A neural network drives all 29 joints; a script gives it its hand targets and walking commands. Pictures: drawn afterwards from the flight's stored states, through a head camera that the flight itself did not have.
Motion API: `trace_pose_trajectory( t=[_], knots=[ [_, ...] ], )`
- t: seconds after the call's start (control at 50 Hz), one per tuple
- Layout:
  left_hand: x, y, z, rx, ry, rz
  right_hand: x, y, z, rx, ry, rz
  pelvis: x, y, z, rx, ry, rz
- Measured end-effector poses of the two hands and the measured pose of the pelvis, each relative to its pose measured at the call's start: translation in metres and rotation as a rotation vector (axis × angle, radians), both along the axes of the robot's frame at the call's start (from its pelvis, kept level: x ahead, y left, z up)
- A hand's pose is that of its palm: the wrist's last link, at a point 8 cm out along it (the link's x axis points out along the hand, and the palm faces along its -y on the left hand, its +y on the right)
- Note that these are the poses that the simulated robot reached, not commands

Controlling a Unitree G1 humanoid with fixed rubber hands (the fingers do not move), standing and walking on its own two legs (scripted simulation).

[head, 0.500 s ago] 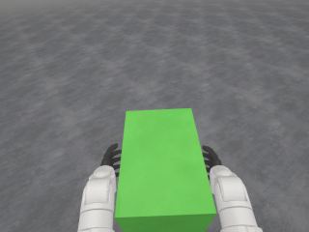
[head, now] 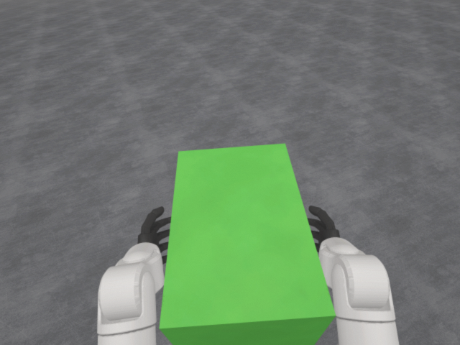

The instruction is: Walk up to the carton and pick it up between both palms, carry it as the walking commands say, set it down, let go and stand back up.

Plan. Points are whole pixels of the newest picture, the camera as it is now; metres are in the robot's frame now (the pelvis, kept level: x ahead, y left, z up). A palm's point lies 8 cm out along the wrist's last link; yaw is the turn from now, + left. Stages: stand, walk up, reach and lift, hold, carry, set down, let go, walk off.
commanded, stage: carry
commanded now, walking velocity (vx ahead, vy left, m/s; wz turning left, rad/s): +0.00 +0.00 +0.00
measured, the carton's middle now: (240, 259) +0.29 +0.02 +0.02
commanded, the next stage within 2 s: none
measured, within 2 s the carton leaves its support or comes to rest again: neither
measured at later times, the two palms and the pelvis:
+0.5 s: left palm (167, 251) +0.25 +0.13 +0.11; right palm (356, 255) +0.26 -0.15 +0.10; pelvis +0.00 -0.02 +0.01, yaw +0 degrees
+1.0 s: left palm (222, 246) +0.29 +0.05 +0.07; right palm (395, 259) +0.28 -0.23 +0.06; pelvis +0.01 -0.09 -0.02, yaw -1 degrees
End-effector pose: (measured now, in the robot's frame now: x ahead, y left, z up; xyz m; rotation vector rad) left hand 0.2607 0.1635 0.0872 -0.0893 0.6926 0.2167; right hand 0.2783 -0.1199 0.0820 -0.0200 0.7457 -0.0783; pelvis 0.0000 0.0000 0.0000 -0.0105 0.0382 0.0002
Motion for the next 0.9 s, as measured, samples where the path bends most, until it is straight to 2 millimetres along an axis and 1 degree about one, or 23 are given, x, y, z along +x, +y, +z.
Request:
trace_pose_trajectory(
  t=[0.12, 0.18, 0.24, 0.3, 0.38, 0.48, 0.56, 0.64, 0.76, 0.82, 0.9],
  knots=[
    [-0.005, -0.02, 0.015, 0.031, 0.005, -0.058, -0.022, -0.021, 0.003, 0.034, 0.004, -0.052, -0.011, -0.006, 0.006, -0.014, -0.02, 0.015],
    [-0.008, -0.03, 0.022, 0.04, -0.012, -0.088, -0.03, -0.031, 0.01, 0.037, -0.014, -0.073, -0.012, -0.009, 0.006, -0.003, -0.032, 0.021],
    [-0.007, -0.035, 0.027, 0.044, -0.036, -0.106, -0.033, -0.036, 0.016, 0.034, -0.037, -0.085, -0.009, -0.011, 0.003, -0.003, -0.041, 0.026],
    [-0.007, -0.035, 0.026, 0.04, -0.037, -0.106, -0.032, -0.036, 0.018, 0.027, -0.038, -0.082, -0.004, -0.011, 0.001, 0.002, -0.044, 0.022],
    [-0.009, -0.033, 0.022, 0.033, -0.004, -0.089, -0.028, -0.034, 0.017, 0.013, -0.005, -0.06, 0.001, -0.014, 0.004, 0.009, -0.039, 0.013],
    [-0.008, -0.032, 0.019, 0.024, 0.02, -0.06, -0.021, -0.033, 0.016, 0.001, 0.017, -0.031, 0.002, -0.019, 0.006, 0.01, -0.031, 0.008],
    [-0.004, -0.037, 0.018, 0.016, 0.02, -0.049, -0.014, -0.037, 0.016, 0.0, 0.016, -0.026, 0.001, -0.026, 0.005, 0.009, -0.019, 0.001],
    [0.002, -0.049, 0.015, 0.017, 0.025, -0.057, -0.011, -0.049, 0.012, 0.008, 0.022, -0.039, 0.002, -0.035, 0.004, 0.007, -0.009, -0.004],
    [0.012, -0.076, 0.01, 0.026, 0.034, -0.082, -0.011, -0.077, -0.001, 0.032, 0.032, -0.073, 0.004, -0.055, -0.001, -0.001, -0.006, -0.004],
    [0.017, -0.088, 0.003, 0.019, 0.041, -0.094, -0.009, -0.089, -0.006, 0.026, 0.039, -0.083, 0.008, -0.065, -0.003, 0.009, -0.007, 0.011],
    [0.022, -0.099, -0.008, 0.005, 0.048, -0.093, -0.004, -0.1, -0.012, 0.01, 0.045, -0.082, 0.012, -0.076, -0.009, 0.028, -0.014, 0.014]
  ],
)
